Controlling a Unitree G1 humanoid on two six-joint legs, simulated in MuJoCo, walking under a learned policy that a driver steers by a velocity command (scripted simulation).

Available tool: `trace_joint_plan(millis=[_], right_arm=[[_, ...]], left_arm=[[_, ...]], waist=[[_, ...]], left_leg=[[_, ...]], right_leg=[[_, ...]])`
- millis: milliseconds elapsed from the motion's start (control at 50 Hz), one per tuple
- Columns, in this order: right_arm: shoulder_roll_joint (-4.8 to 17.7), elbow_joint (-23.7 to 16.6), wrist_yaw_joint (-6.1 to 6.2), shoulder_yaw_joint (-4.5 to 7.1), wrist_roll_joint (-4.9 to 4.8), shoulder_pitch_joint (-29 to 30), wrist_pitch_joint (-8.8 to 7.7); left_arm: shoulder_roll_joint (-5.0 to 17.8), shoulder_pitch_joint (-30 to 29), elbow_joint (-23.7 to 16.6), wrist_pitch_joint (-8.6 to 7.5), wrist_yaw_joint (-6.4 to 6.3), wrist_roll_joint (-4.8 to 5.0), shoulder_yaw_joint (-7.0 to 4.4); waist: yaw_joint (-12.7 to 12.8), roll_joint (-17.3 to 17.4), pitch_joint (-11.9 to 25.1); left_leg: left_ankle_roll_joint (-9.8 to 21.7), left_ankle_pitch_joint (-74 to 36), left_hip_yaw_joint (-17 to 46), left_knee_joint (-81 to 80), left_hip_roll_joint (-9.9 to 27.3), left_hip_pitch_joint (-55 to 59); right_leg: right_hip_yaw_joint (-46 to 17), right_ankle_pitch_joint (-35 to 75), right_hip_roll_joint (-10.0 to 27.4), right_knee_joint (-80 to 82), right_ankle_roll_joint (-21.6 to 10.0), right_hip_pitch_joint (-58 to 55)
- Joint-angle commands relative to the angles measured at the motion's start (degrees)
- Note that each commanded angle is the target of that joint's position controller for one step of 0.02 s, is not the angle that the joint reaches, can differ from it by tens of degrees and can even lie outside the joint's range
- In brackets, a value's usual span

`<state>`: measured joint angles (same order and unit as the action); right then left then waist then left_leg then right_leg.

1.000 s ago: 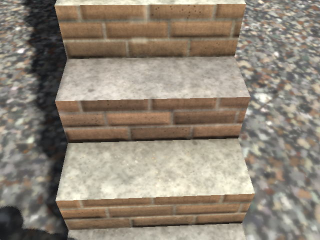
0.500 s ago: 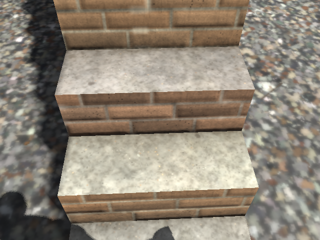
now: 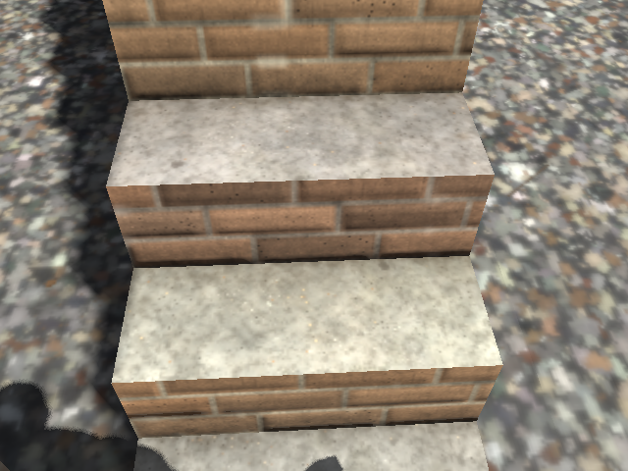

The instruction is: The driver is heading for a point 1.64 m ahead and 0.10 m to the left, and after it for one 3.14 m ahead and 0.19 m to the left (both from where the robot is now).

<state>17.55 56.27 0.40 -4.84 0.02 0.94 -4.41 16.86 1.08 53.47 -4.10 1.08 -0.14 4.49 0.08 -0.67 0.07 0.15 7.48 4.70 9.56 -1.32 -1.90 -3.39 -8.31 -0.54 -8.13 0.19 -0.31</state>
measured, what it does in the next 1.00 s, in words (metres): stands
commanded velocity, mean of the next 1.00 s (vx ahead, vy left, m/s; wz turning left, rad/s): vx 1.00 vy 0.00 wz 0.00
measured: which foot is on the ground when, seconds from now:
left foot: down 0.00-1.00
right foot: down 0.00-1.00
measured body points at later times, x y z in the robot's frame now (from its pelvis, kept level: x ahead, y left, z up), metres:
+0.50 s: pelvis +0.00 +0.00 +0.00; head +0.01 +0.00 +0.45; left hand +0.18 +0.25 -0.11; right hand +0.19 -0.26 -0.10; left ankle -0.03 +0.12 -0.75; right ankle -0.04 -0.12 -0.75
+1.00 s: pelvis +0.00 +0.00 +0.00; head +0.01 +0.00 +0.45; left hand +0.18 +0.25 -0.11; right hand +0.18 -0.26 -0.10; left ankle -0.03 +0.12 -0.75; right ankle -0.04 -0.12 -0.75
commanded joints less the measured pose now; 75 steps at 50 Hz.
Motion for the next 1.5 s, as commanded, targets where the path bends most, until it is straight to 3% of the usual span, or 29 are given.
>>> trace_joint_plan(millis=[20,100,340,360,440,480,600,640,780,820,960,980,1200,1240,1500], right_arm=[[7.7,-3.6,0.22,1.53,-0.05,5.7,-0.87],[7.8,-3.7,0.09,1.42,-0.01,5.7,-0.91],[8.0,-3.3,0.17,1.37,-0.06,5.8,-0.78],[7.8,-3.5,0.06,1.25,0.00,6.4,-0.80],[8.0,-3.2,0.16,1.38,-0.04,5.9,-0.81],[7.8,-3.5,0.06,1.25,0.01,6.6,-0.82],[8.1,-3.1,0.17,1.38,-0.08,6.0,-0.80],[7.9,-3.4,0.06,1.24,-0.01,6.7,-0.81],[8.1,-3.0,0.17,1.36,-0.09,6.0,-0.79],[7.9,-3.3,0.06,1.23,-0.01,6.6,-0.80],[8.1,-3.0,0.17,1.36,-0.10,6.0,-0.79],[8.0,-3.2,0.06,1.23,-0.03,6.5,-0.80],[8.2,-2.9,0.16,1.37,-0.10,6.0,-0.79],[8.0,-3.2,0.07,1.24,-0.01,6.7,-0.80],[8.1,-3.2,0.04,1.28,-0.02,6.4,-0.79]], left_arm=[[6.9,-5.1,-3.7,-0.84,-0.19,0.06,-1.46],[7.0,-5.1,-3.8,-0.86,-0.13,0.06,-1.36],[7.3,-5.2,-3.3,-0.76,-0.14,0.14,-1.31],[7.1,-5.8,-3.6,-0.79,-0.06,0.05,-1.19],[7.4,-5.3,-3.2,-0.78,-0.12,0.13,-1.31],[7.0,-6.0,-3.5,-0.81,-0.04,0.03,-1.17],[7.5,-5.3,-3.1,-0.77,-0.12,0.17,-1.29],[7.1,-5.9,-3.3,-0.79,-0.03,0.04,-1.14],[7.5,-5.3,-2.9,-0.75,-0.11,0.17,-1.26],[7.2,-6.0,-3.2,-0.77,-0.03,0.04,-1.12],[7.6,-5.4,-2.9,-0.74,-0.11,0.18,-1.25],[7.3,-5.9,-3.1,-0.77,-0.03,0.07,-1.13],[7.6,-5.4,-2.8,-0.74,-0.10,0.18,-1.25],[7.3,-6.1,-3.0,-0.76,-0.02,0.04,-1.11],[7.4,-5.8,-2.9,-0.75,0.00,0.07,-1.14]], waist=[[0.0,0.3,5.4],[0.1,0.3,6.6],[0.0,0.3,6.9],[0.1,0.3,5.6],[0.0,0.3,6.8],[0.1,0.4,5.3],[0.0,0.4,7.0],[0.1,0.3,5.4],[0.0,0.4,6.9],[0.1,0.3,5.3],[0.0,0.4,6.9],[0.1,0.3,5.7],[0.0,0.4,6.9],[0.1,0.4,5.3],[0.1,0.4,6.3]], left_leg=[[0.7,-14.5,3.8,0.7,7.6,1.3],[0.9,-18.9,3.6,1.4,8.3,2.1],[0.5,-15.5,3.5,0.8,8.0,2.3],[0.7,-16.9,3.5,0.7,8.4,1.8],[0.5,-15.5,3.5,0.7,8.0,2.4],[0.6,-16.7,3.5,0.5,8.5,1.7],[0.4,-15.5,3.3,0.7,8.1,2.5],[0.6,-16.7,3.4,0.4,8.5,1.8],[0.3,-15.4,3.3,0.6,8.1,2.5],[0.5,-16.6,3.3,0.3,8.6,1.8],[0.3,-15.4,3.2,0.5,8.2,2.6],[0.4,-16.8,3.2,0.3,8.6,2.1],[0.2,-15.3,3.1,0.4,8.3,2.6],[0.4,-16.5,3.1,0.1,8.7,2.0],[0.4,-17.2,2.9,0.4,8.8,2.5]], right_leg=[[-3.4,12.2,6.9,-0.6,1.1,-1.4],[-3.1,16.2,7.4,-1.2,1.1,-2.0],[-3.3,13.3,7.0,-0.6,1.3,-2.0],[-3.2,14.5,7.5,-0.5,1.2,-1.5],[-3.4,13.5,7.1,-0.5,1.3,-2.1],[-3.3,14.4,7.5,-0.4,1.2,-1.4],[-3.3,13.7,7.1,-0.5,1.4,-2.2],[-3.2,14.5,7.5,-0.3,1.2,-1.5],[-3.4,13.7,7.1,-0.3,1.4,-2.3],[-3.3,14.5,7.5,-0.1,1.2,-1.5],[-3.4,13.7,7.1,-0.2,1.4,-2.3],[-3.2,14.9,7.5,-0.2,1.3,-1.7],[-3.4,13.8,7.1,-0.1,1.4,-2.3],[-3.3,14.7,7.5,0.0,1.2,-1.6],[-3.3,15.5,7.6,-0.2,1.2,-2.0]])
